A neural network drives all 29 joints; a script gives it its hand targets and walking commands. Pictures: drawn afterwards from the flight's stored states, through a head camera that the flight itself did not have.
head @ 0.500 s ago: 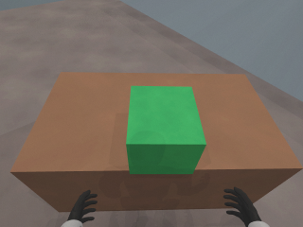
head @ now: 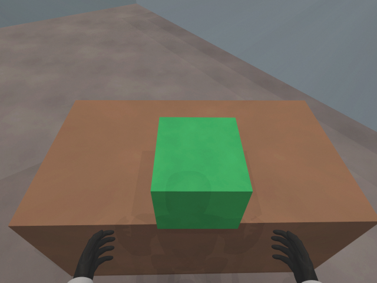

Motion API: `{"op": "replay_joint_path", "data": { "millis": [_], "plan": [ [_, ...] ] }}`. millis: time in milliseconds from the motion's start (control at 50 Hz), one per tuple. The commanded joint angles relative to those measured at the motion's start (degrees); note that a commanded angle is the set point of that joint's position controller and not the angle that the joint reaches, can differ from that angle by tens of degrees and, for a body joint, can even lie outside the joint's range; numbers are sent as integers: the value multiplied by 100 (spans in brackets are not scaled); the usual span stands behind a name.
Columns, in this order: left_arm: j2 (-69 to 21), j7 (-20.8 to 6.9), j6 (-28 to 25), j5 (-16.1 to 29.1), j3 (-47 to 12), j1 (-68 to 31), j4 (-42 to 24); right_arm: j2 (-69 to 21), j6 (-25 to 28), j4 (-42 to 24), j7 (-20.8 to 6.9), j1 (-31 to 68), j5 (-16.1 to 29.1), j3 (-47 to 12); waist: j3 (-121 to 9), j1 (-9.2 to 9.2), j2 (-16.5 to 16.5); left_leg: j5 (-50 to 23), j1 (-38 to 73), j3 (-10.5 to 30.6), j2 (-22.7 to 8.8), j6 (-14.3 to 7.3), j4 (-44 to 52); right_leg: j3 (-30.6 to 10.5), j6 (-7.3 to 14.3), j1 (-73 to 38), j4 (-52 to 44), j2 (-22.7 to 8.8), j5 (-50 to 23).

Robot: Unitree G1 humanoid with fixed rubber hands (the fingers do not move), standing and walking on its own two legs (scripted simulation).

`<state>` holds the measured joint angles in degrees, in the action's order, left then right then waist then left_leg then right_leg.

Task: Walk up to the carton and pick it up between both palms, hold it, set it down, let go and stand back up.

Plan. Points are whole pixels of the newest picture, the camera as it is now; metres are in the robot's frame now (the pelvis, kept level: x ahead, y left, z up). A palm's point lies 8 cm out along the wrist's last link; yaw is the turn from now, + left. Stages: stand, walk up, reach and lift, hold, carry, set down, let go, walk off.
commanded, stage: reach and lift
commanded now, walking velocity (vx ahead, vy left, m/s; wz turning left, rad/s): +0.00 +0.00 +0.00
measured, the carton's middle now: (197, 171) +0.48 +0.03 -0.11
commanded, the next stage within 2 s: none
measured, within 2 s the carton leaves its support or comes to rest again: neither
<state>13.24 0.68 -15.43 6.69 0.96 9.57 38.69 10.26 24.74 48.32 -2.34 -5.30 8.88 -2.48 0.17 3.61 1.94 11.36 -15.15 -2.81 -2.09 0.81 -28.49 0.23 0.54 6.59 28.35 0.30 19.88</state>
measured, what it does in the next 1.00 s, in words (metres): stands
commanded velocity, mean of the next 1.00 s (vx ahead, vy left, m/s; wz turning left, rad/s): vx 0.00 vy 0.00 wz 0.00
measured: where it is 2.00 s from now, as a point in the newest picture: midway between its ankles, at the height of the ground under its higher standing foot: outside the picture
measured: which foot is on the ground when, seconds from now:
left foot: down 0.00-1.00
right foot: down 0.00-1.00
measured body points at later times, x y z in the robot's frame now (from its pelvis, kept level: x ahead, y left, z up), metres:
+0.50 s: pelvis +0.00 +0.00 -0.01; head +0.00 +0.01 +0.44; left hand +0.23 +0.26 -0.04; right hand +0.25 -0.19 -0.04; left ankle +0.04 +0.13 -0.74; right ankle -0.05 -0.11 -0.74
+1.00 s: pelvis +0.01 +0.01 -0.01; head +0.03 +0.02 +0.44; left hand +0.31 +0.27 +0.00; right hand +0.34 -0.19 +0.00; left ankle +0.04 +0.13 -0.74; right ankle -0.05 -0.11 -0.74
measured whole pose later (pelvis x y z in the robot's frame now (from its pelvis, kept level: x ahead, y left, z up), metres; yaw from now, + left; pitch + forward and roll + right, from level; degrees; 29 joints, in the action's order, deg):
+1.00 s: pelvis +0.01 +0.01 -0.01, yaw +0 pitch +8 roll -1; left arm 16.7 -2.0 -21.8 12.2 2.3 -16.8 51.4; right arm 14.6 27.3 59.7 0.1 20.5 23.3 -10.8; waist -6.0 3.2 1.4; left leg 12.8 -28.0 -1.6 -2.5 0.6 -33.2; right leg 0.2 0.1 18.9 31.5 1.0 20.3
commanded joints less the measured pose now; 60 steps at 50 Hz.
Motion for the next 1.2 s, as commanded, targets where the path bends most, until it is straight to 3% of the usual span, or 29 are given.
{"op": "replay_joint_path", "data": {
  "millis": [0,80,160,260,360,380,480,560,620,660,700,760,840,920,960,1020,1080,1180],
  "plan": [
    [704,-86,-505,107,240,-593,-507,582,483,-461,106,592,144,46,-519,-32,-152,-1487,1696,37,259,120,-188,-68,-30,1442,-684,-4,-993],
    [703,-209,-730,167,311,-614,-525,612,762,-402,174,609,324,-105,-590,-35,-225,-1787,1692,56,271,175,-300,-58,-87,1341,-523,23,-1388],
    [836,-375,-945,199,407,-491,-524,558,1073,-485,259,540,455,-283,-634,-69,-83,-2105,1645,36,321,188,-469,-62,-179,1222,-418,35,-2005],
    [808,-391,-1121,324,296,-914,-474,561,1208,-463,236,929,533,-334,-575,-68,-213,-1633,1538,101,259,206,-483,-16,-130,1678,-358,35,-1221],
    [937,-276,-1391,513,172,-1525,-326,431,1234,-470,190,1346,610,-311,-594,-128,-271,-694,1140,97,193,96,-502,-98,-53,2103,-283,-58,-298],
    [886,-264,-1415,578,128,-1581,-140,389,1218,-393,193,1469,684,-376,-572,-89,-173,-632,1110,94,188,71,-511,-80,-71,2188,-251,-57,-261],
    [1000,-225,-1517,566,142,-2128,145,479,1208,68,240,1959,734,-317,-939,-105,-338,-696,956,100,171,94,-624,-115,-69,2194,-130,-37,-299],
    [1016,-200,-1352,569,217,-2272,344,669,1105,110,286,2308,830,-368,-1299,-79,-244,-1003,1096,130,175,149,-635,-7,-108,2115,-99,62,-622],
    [998,-179,-1221,608,196,-2945,377,810,955,140,267,2943,896,-362,-1403,-69,-224,-1033,1079,185,146,127,-610,18,-87,2276,-112,75,-516],
    [1001,-157,-1196,606,192,-2937,390,870,916,204,254,2999,971,-377,-1678,-27,-290,-1244,1206,177,150,166,-622,51,-94,2268,-140,115,-608],
    [922,-182,-1133,602,158,-2953,472,916,845,359,258,3022,1096,-454,-1725,-98,-374,-1706,1311,204,138,202,-647,68,-108,2238,-180,144,-1006],
    [973,-230,-1022,526,201,-3315,501,922,675,662,221,3173,1230,-531,-1596,-81,-431,-1590,1318,265,103,199,-586,78,-101,2414,-277,137,-747],
    [1037,-239,-923,524,308,-3619,373,1007,564,527,193,3530,1384,-614,-2093,26,-393,-1899,1337,261,125,165,-567,43,-136,2251,-293,118,-1097],
    [1081,-227,-867,584,284,-4026,475,1133,469,476,231,3901,1470,-653,-2314,-28,-375,-2202,1245,240,123,167,-653,73,-168,2288,-269,147,-1446],
    [1066,-289,-813,548,328,-4035,616,1131,420,610,271,3930,1458,-646,-2393,-48,-272,-2227,1313,234,126,159,-638,92,-202,2258,-266,148,-1532],
    [1134,-300,-728,680,236,-4491,702,1237,327,598,296,4344,1517,-647,-2521,-44,-413,-2163,1192,215,153,177,-622,138,-223,2339,-258,153,-1507],
    [1298,-329,-692,668,363,-4795,751,1234,265,442,347,4657,1612,-741,-2919,10,-246,-2427,1059,190,159,151,-741,115,-262,2246,-197,152,-1927],
    [1191,-335,-497,712,251,-5417,1230,1380,3,850,373,5168,1567,-691,-2918,-88,-262,-2186,1004,187,138,148,-674,200,-248,2544,-224,159,-1600]
  ]
}}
